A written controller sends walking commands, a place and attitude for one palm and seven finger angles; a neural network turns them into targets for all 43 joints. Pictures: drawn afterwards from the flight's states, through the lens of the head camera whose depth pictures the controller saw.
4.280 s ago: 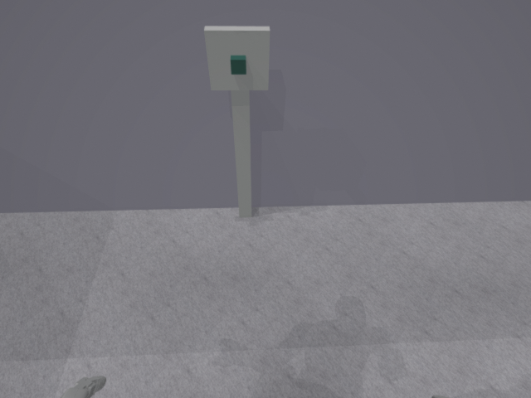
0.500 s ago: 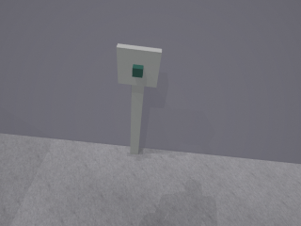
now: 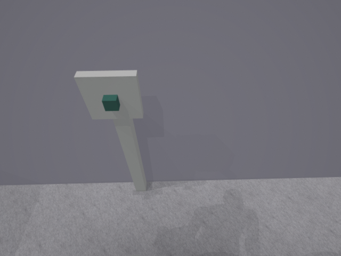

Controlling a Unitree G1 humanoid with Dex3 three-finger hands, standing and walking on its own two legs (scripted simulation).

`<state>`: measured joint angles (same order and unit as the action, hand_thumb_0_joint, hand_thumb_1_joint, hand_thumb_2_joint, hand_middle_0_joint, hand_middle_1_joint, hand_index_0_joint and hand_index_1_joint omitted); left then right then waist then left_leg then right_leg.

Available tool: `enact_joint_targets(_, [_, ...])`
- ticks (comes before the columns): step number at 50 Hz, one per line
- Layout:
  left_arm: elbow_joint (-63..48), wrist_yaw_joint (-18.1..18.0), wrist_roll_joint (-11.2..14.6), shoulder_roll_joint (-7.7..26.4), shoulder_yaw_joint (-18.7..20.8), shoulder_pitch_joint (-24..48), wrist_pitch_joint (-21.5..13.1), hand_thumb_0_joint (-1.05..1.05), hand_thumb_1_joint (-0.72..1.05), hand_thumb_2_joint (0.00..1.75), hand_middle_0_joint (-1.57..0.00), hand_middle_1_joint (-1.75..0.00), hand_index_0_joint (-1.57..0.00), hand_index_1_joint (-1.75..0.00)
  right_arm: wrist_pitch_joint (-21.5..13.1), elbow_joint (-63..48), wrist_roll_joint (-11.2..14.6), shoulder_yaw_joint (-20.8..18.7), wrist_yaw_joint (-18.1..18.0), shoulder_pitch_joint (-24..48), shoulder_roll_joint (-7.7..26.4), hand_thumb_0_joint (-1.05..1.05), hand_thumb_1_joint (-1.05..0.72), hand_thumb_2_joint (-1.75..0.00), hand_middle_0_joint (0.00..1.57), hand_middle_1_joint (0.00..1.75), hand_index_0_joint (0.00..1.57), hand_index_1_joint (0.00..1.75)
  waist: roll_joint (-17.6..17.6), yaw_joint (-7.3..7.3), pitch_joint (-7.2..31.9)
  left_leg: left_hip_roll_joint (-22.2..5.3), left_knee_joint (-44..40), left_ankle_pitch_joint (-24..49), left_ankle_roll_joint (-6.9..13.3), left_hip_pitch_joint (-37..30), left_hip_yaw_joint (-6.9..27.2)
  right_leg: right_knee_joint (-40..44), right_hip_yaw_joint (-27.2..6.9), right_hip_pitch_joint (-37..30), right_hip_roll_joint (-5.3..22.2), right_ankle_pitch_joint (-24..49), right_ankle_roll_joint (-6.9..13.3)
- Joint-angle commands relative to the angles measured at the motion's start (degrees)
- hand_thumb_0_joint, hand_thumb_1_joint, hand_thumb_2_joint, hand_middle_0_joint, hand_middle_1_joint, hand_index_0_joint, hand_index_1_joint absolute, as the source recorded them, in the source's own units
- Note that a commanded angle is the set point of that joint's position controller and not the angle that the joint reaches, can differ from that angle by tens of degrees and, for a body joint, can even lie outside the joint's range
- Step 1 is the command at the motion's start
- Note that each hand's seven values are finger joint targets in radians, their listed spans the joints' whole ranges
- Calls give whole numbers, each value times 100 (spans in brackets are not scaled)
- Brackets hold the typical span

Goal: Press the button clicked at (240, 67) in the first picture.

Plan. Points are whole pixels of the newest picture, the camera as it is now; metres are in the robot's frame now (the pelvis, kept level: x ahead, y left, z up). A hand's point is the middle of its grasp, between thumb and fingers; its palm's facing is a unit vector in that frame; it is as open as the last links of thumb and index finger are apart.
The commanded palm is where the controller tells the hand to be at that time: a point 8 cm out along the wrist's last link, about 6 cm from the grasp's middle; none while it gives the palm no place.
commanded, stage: come to a stop and stand still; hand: left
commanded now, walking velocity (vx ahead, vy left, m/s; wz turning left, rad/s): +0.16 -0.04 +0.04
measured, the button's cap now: (111, 102) +0.55 +0.21 +0.03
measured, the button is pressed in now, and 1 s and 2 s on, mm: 0 0 0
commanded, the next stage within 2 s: look again from close up in 1.82 s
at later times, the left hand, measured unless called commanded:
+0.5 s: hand out of the picture +0.05 +0.18 -0.18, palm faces +0.04 -0.98 -0.17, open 7.3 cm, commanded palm none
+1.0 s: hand out of the picture +0.03 +0.14 -0.17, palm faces +0.02 -0.98 -0.18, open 7.2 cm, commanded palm none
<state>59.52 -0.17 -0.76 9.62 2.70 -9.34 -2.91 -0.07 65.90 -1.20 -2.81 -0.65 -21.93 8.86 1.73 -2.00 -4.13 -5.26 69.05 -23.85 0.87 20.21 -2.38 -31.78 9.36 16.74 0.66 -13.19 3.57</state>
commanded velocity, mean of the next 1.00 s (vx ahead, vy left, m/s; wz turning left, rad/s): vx -0.07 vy -0.01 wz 0.00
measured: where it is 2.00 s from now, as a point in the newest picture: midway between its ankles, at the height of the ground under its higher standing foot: outside the picture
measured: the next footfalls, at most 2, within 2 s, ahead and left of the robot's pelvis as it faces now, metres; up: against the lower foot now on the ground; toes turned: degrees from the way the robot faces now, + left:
left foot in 0.26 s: +0.16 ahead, +0.12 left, +0.00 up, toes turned +6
right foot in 0.62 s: +0.08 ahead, -0.12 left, +0.00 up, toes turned -6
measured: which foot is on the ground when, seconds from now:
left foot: up 0.00-0.24, down 0.26-0.66, up 0.68-0.80, down 0.82-1.00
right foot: down 0.00-0.38, up 0.40-0.60, down 0.62-1.00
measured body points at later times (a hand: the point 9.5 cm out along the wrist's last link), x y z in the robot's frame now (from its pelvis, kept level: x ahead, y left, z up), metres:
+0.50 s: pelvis +0.06 +0.01 +0.00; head +0.09 +0.02 +0.45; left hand +0.05 +0.23 -0.16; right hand +0.14 -0.21 -0.14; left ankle +0.12 +0.11 -0.73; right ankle +0.03 -0.10 -0.71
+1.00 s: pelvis +0.00 -0.04 +0.01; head +0.00 -0.03 +0.46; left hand +0.03 +0.19 -0.15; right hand -0.02 -0.25 -0.15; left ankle +0.04 +0.11 -0.73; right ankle +0.01 -0.12 -0.73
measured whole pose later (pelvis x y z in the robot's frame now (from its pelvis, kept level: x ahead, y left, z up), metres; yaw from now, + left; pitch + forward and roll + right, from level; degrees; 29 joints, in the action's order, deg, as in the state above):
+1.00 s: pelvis +0.00 -0.04 +0.01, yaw -2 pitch -3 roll +0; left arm 63.6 -1.6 -0.4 9.1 1.0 -14.3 0.1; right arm 1.1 66.6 -1.1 -0.8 -1.4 -16.3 7.7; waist -0.6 0.3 -2.2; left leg -4.3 25.1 -10.2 -2.8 11.7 -2.0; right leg -25.5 5.6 10.0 -0.8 -12.8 2.6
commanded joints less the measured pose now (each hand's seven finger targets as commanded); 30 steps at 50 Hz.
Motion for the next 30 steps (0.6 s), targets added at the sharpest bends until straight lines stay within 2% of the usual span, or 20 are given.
enact_joint_targets(1, [2, -130, -36, 479, -1, -516, -96, 0, 90, 90, -20, -30, -20, -30, 9, -329, -28, -32, 8, -358, 58, 0, -90, -90, 20, 30, 20, 30, -620, -65, -24, -236, -559, 439, -133, 285, 45, 2097, -1106, 278, 1448, 1048, 583])
enact_joint_targets(2, [24, -133, -34, 456, -17, -543, -94, 0, 90, 90, -20, -30, -20, -30, 34, -324, -28, -24, 13, -361, 18, 0, -90, -90, 20, 30, 20, 30, -683, -95, -25, -228, -767, 541, -168, 246, -6, 2156, -1000, 382, 1399, 998, 601])
enact_joint_targets(5, [82, -126, -34, 456, -2, -699, -82, 0, 90, 90, -20, -30, -20, -30, 24, -451, -24, -7, 44, -22, 4, 0, -90, -90, 20, 30, 20, 30, -723, 4, 0, -197, -1655, 658, -230, 285, -133, 2233, -1039, 117, 1339, 660, 677])
enact_joint_targets(6, [131, -132, -41, 433, -14, -788, -94, 0, 90, 90, -20, -30, -20, -30, -5, -470, -7, 12, 47, 139, -24, 0, -90, -90, 20, 30, 20, 30, -547, 78, 30, -165, -2020, 675, -257, 239, -138, 2154, -1123, -19, 1368, 1051, 694])
enact_joint_targets(9, [214, -166, -32, 409, -51, -870, -30, 0, 90, 90, -20, -30, -20, -30, -53, -410, 50, 127, -38, 377, -99, 0, -90, -90, 20, 30, 20, 30, -500, 190, 195, -34, -3101, 775, -314, -254, -98, 1672, -1050, -388, 1319, 2332, 618])
enact_joint_targets(11, [284, -192, 1, 421, -64, -873, 15, 0, 90, 90, -20, -30, -20, -30, -72, -342, 75, 144, -70, 331, -9, 0, -90, -90, 20, 30, 20, 30, -432, 135, 313, 27, -4027, 1570, -312, -866, -92, 1233, -883, -444, 1128, 2624, 393])
enact_joint_targets(12, [301, -206, 29, 385, -76, -932, 54, 0, 90, 90, -20, -30, -20, -30, -96, -321, 90, 137, -91, 256, 124, 0, -90, -90, 20, 30, 20, 30, -299, 102, 377, -83, -4440, 2493, -265, -1224, 28, 955, -819, -365, 995, 2425, 191])
enact_joint_targets(13, [276, -228, 51, 251, -88, -1102, 107, 0, 90, 90, -20, -30, -20, -30, -147, -370, 89, 106, -131, 289, 340, 0, -90, -90, 20, 30, 20, 30, 195, 202, 481, -460, -4508, 3829, -97, -1462, 328, 755, -803, -295, 777, 1922, -56])
enact_joint_targets(14, [255, -270, 47, 198, -83, -1211, 155, 0, 90, 90, -20, -30, -20, -30, -143, -421, 82, 73, -165, 326, 529, 0, -90, -90, 20, 30, 20, 30, 380, 256, 472, -782, -4397, 4746, 130, -1399, 490, 730, -738, -391, 624, 1305, -221])
enact_joint_targets(15, [272, -297, 19, 166, -90, -1285, 209, 0, 90, 90, -20, -30, -20, -30, -97, -450, 71, 49, -189, 457, 602, 0, -90, -90, 20, 30, 20, 30, 375, 293, 282, -865, -4434, 4661, 232, -1294, 472, 730, -740, -330, 526, 817, -267])
enact_joint_targets(16, [300, -294, 11, 205, -81, -1302, 275, 0, 90, 90, -20, -30, -20, -30, -88, -462, 79, 48, -214, 602, 628, 0, -90, -90, 20, 30, 20, 30, 982, 324, 229, -930, -4594, 4941, 356, -1184, 619, 538, -630, -370, 476, 479, -356])
enact_joint_targets(17, [310, -280, 22, 283, -68, -1328, 303, 0, 90, 90, -20, -30, -20, -30, -63, -511, 86, 43, -234, 689, 612, 0, -90, -90, 20, 30, 20, 30, 982, 332, 281, -991, -4731, 5004, 478, -1191, 701, 308, -566, -465, 432, 162, -391])
enact_joint_targets(18, [296, -259, 26, 300, -55, -1336, 329, 0, 90, 90, -20, -30, -20, -30, -41, -561, 90, 21, -246, 745, 675, 0, -90, -90, 20, 30, 20, 30, 1007, 323, 291, -1083, -4877, 4864, 576, -1183, 765, 65, -604, -386, 396, -401, -389])
enact_joint_targets(22, [141, -214, -26, 308, 18, -1285, 458, 0, 90, 90, -20, -30, -20, -30, 19, -724, 46, -134, -280, 865, 904, 0, -90, -90, 20, 30, 20, 30, 683, 244, 544, -1516, -5009, 4700, 1018, -1292, 1055, -1221, -769, 159, 282, -1562, -390])
enact_joint_targets(24, [86, -222, -40, 224, 51, -1328, 496, 0, 90, 90, -20, -30, -20, -30, 51, -817, 14, -186, -271, 1013, 953, 0, -90, -90, 20, 30, 20, 30, 610, 249, 736, -1597, -4931, 4515, 1166, -1245, 1020, -1740, -913, 296, 267, -1757, -385])
enact_joint_targets(25, [56, -222, -45, 178, 56, -1347, 494, 0, 90, 90, -20, -30, -20, -30, 65, -859, 0, -206, -247, 1096, 964, 0, -90, -90, 20, 30, 20, 30, 566, 258, 840, -1559, -4884, 4291, 1150, -1188, 938, -1713, -924, 243, 262, -1682, -384])
enact_joint_targets(26, [33, -211, -56, 140, 39, -1362, 462, 0, 90, 90, -20, -30, -20, -30, 64, -887, -11, -216, -221, 1155, 955, 0, -90, -90, 20, 30, 20, 30, 375, 275, 955, -1467, -4803, 4119, 1095, -1193, 847, -1455, -869, 144, 254, -1552, -390])
enact_joint_targets(27, [29, -201, -58, 84, 34, -1430, 445, 0, 90, 90, -20, -30, -20, -30, 67, -898, -17, -229, -192, 1208, 962, 0, -90, -90, 20, 30, 20, 30, 339, 317, 1041, -1333, -4781, 3653, 971, -1065, 718, -1045, -750, -100, 251, -1266, -404])
enact_joint_targets(29, [86, -196, -83, 98, 28, -1643, 387, 0, 90, 90, -20, -30, -20, -30, 102, -913, 21, -226, -138, 1310, 885, 0, -90, -90, 20, 30, 20, 30, 135, 430, 986, -866, -4477, 2269, 556, -563, 438, 332, -649, -725, 229, -156, -432])
enact_joint_targets(30, [40, -213, -120, 344, 45, -1586, 354, 0, 90, 90, -20, -30, -20, -30, 127, -936, 67, -202, -106, 1264, 642, 0, -90, -90, 20, 30, 20, 30, -566, 384, 759, -392, -4101, 1290, 239, -242, 223, 1158, -1263, -712, 583, 78, -317])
